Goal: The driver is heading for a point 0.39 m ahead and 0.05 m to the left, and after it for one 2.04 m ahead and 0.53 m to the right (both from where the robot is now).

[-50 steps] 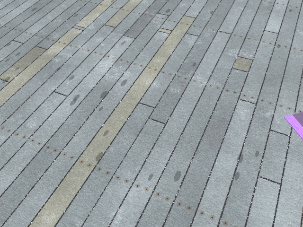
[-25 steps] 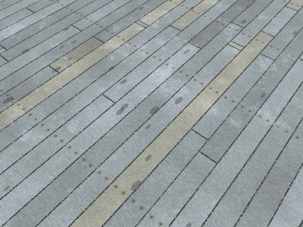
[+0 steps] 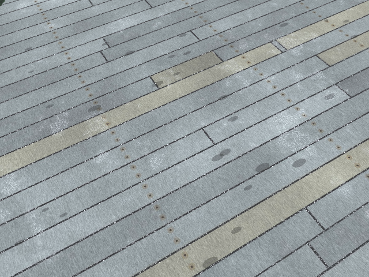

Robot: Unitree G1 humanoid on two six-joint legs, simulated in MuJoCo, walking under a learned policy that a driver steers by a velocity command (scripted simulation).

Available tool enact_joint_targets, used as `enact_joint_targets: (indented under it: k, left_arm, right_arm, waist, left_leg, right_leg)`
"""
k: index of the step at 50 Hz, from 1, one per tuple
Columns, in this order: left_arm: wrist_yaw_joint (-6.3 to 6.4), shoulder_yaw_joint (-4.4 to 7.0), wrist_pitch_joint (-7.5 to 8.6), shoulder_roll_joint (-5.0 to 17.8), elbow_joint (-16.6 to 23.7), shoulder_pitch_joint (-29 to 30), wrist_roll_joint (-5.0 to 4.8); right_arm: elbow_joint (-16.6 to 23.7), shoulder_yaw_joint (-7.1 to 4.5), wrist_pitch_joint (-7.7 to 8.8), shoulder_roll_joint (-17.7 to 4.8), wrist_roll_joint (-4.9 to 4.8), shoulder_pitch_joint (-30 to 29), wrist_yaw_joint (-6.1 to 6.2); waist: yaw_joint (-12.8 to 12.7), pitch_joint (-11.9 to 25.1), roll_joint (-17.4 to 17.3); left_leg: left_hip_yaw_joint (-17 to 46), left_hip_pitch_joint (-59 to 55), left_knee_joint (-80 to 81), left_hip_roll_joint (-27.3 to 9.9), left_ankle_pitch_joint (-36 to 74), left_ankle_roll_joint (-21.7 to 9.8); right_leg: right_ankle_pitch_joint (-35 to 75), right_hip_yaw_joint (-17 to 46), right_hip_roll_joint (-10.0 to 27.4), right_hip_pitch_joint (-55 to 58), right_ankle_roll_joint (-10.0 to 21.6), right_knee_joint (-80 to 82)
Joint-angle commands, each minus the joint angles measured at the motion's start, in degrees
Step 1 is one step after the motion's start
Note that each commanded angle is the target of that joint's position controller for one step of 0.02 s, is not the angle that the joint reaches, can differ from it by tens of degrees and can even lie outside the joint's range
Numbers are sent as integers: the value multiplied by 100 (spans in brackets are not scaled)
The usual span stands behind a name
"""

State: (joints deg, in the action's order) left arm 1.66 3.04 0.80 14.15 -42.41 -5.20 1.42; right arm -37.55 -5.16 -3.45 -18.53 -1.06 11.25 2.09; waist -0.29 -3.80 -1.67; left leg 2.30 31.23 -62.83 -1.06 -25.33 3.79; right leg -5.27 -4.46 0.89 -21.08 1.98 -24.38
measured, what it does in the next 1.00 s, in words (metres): walks ahead, turning left: left foot, then right foot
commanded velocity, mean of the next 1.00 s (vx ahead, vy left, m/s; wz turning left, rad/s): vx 0.21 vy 0.00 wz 0.39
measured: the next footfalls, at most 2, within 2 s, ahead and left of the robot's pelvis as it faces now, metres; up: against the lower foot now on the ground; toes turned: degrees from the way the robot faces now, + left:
left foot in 0.20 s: +0.05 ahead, +0.14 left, +0.00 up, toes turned +9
right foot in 0.64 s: +0.14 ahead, -0.06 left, +0.00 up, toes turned +22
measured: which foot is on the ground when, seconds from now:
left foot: up 0.00-0.18, down 0.20-0.64, up 0.66-1.00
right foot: down 0.00-0.20, up 0.22-0.62, down 0.64-1.00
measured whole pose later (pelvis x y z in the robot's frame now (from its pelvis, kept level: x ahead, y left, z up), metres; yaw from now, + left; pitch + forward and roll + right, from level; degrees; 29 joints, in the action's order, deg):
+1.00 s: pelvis +0.19 +0.11 +0.00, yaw +20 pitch +3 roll +0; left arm 0.0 2.9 2.6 15.4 -49.2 -26.1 -1.4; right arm -33.7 -2.3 4.9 -15.2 -0.7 3.9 -2.3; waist -7.0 -1.6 -1.4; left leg 1.7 32.6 -32.0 -1.5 -2.7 0.1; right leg -21.8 1.8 1.4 1.3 -1.2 -17.5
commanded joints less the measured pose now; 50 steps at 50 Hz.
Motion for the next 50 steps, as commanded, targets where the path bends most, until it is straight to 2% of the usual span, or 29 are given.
enact_joint_targets:
  k: [1,6,8,9,10,11,12,13,14,15,16,18,20,22,24,27,30,31,32,33,34,35,36,38,40,44,47,49,50]
  left_arm:
    - [57,279,12,1007,367,176,-34]
    - [0,352,-86,1216,304,143,-145]
    - [-11,353,-126,1200,243,172,-243]
    - [-23,327,-150,1046,135,-41,-262]
    - [-70,257,-172,727,108,-226,-176]
    - [-71,214,-128,645,456,46,12]
    - [-26,293,-70,865,582,588,-31]
    - [-9,337,-76,946,547,503,-147]
    - [31,376,-100,970,388,254,-139]
    - [72,401,-125,1012,283,132,-82]
    - [68,406,-128,992,268,51,-49]
    - [30,378,-102,881,300,12,-93]
    - [-35,317,-55,771,357,145,-141]
    - [-127,292,22,760,463,432,-189]
    - [-214,292,132,798,513,524,-221]
    - [-322,284,292,806,439,327,-253]
    - [-372,267,435,685,274,-161,-256]
    - [-354,281,472,727,189,-448,-210]
    - [-316,323,504,944,76,-1054,-129]
    - [-308,440,491,1547,-59,-1469,-18]
    - [-328,470,511,1497,-116,-1611,-73]
    - [-287,378,520,1213,-95,-1500,-165]
    - [-252,317,513,1058,-52,-1395,-193]
    - [-201,239,480,933,-22,-1263,-168]
    - [-184,208,466,906,-35,-1305,-151]
    - [-158,206,387,1045,-180,-1567,-236]
    - [-150,227,285,1210,-309,-1846,-280]
    - [-129,253,216,1294,-339,-1833,-311]
    - [-114,259,203,1305,-299,-1708,-333]
  right_arm:
    - [440,-35,67,-252,30,198,-35]
    - [508,-76,42,-397,26,164,-189]
    - [394,-121,35,-387,48,462,-236]
    - [317,-182,34,-493,70,658,-217]
    - [349,-313,43,-965,90,794,-140]
    - [585,-382,57,-1537,146,610,-79]
    - [591,-356,197,-1381,337,715,-114]
    - [574,-295,310,-1233,336,421,-125]
    - [615,-255,353,-1041,208,39,-107]
    - [657,-180,353,-839,110,-162,-84]
    - [686,-128,341,-749,92,-231,-56]
    - [703,-95,314,-691,122,-145,-18]
    - [628,-119,309,-702,45,156,8]
    - [598,-151,309,-801,25,316,14]
    - [598,-179,326,-896,41,352,-1]
    - [557,-135,363,-833,40,415,-72]
    - [514,-33,367,-639,33,325,-113]
    - [534,26,386,-457,55,280,-113]
    - [609,135,427,-112,85,143,-118]
    - [838,181,518,65,10,178,-117]
    - [910,48,601,-476,-64,-154,-82]
    - [831,-19,649,-650,-94,-163,-102]
    - [714,-10,672,-574,-43,-64,-137]
    - [703,17,748,-426,39,-206,-217]
    - [720,84,800,-210,71,-384,-267]
    - [861,252,869,169,51,-1014,-346]
    - [920,209,934,64,15,-1229,-444]
    - [865,96,968,-171,21,-968,-466]
    - [745,19,973,-303,57,-578,-444]
  waist:
    - [6,1141,955]
    - [16,1088,1089]
    - [219,1074,999]
    - [248,1016,781]
    - [154,788,-471]
    - [62,540,-1738]
    - [467,831,-1168]
    - [225,735,-912]
    - [24,700,-662]
    - [-30,743,-651]
    - [-90,809,-666]
    - [-96,961,-579]
    - [57,990,-588]
    - [222,759,-815]
    - [273,631,-890]
    - [293,635,-868]
    - [-32,525,-650]
    - [-170,601,-523]
    - [-386,766,7]
    - [-260,672,1330]
    - [-449,87,1363]
    - [-365,-184,1022]
    - [-267,-163,950]
    - [-208,-128,875]
    - [-264,-43,863]
    - [-505,-27,804]
    - [-515,-64,883]
    - [-258,152,998]
    - [20,405,980]
  left_leg:
    - [-109,-334,702,-242,325,-29]
    - [-429,-1034,1939,-174,582,-293]
    - [-635,-1664,2959,7,1123,-542]
    - [-493,-2128,3431,79,1396,-736]
    - [980,-2640,4253,-832,2277,-1173]
    - [2793,-2780,4408,-2040,3404,-2161]
    - [2880,-2354,4568,-2049,3036,-2479]
    - [2350,-2266,4557,-1717,2700,-2156]
    - [1935,-2213,4459,-1394,2470,-1781]
    - [1726,-2164,4394,-1248,2630,-1609]
    - [1593,-2030,4336,-1128,2979,-1591]
    - [1515,-2106,4252,-1001,3279,-1625]
    - [1685,-2394,4439,-867,1572,-1606]
    - [2081,-2354,4694,-878,71,-1661]
    - [2323,-2236,4738,-904,-250,-1721]
    - [2412,-1960,4639,-880,-403,-1733]
    - [2417,-1404,4384,-619,-667,-1540]
    - [2289,-1090,4064,-413,-667,-1362]
    - [1801,-416,2958,-44,-724,-1058]
    - [688,818,1596,678,-683,-724]
    - [685,1800,605,433,-967,-599]
    - [835,2115,145,224,-523,-601]
    - [708,2213,-26,122,-86,-579]
    - [472,2147,122,-181,697,-513]
    - [105,1778,456,-266,1249,-384]
    - [-296,762,2031,-181,2018,-253]
    - [-375,9,2839,107,2247,-249]
    - [-236,-563,3237,208,2382,-393]
    - [-261,-1207,3519,294,2639,-523]
  right_leg:
    - [802,980,1558,986,1247,925]
    - [272,631,1709,1000,1048,812]
    - [-71,381,1628,833,718,407]
    - [-494,153,1458,487,371,-26]
    - [-1458,-445,873,-494,-207,-1402]
    - [-3210,-408,2,-2048,-639,-2801]
    - [-3217,540,-43,-2044,-547,-3773]
    - [-2637,743,57,-2063,-432,-4030]
    - [-2108,792,126,-2034,-407,-3996]
    - [-1823,781,132,-1936,-446,-4012]
    - [-1615,742,61,-1706,-502,-4161]
    - [-1372,731,-48,-1514,-570,-4075]
    - [-1107,721,-61,-1595,-568,-3163]
    - [-1123,754,-124,-1506,-544,-2334]
    - [-1351,782,-190,-1211,-469,-1714]
    - [-1522,618,-218,-473,-326,-1122]
    - [-813,418,-225,704,-84,-52]
    - [-768,569,-49,1295,15,89]
    - [-1204,1384,707,2083,266,304]
    - [-2608,3292,1681,2540,955,983]
    - [-3476,4385,2281,2358,1496,1355]
    - [-3584,4080,2139,2313,1442,1328]
    - [-3300,3614,1844,2387,1252,1315]
    - [-2221,2841,1534,2264,1026,1422]
    - [-1153,2149,1252,1976,966,1564]
    - [134,1259,930,1470,851,1539]
    - [967,1308,1026,1385,794,1276]
    - [1748,1438,1111,1619,583,827]
    - [2398,1353,1001,1626,428,376]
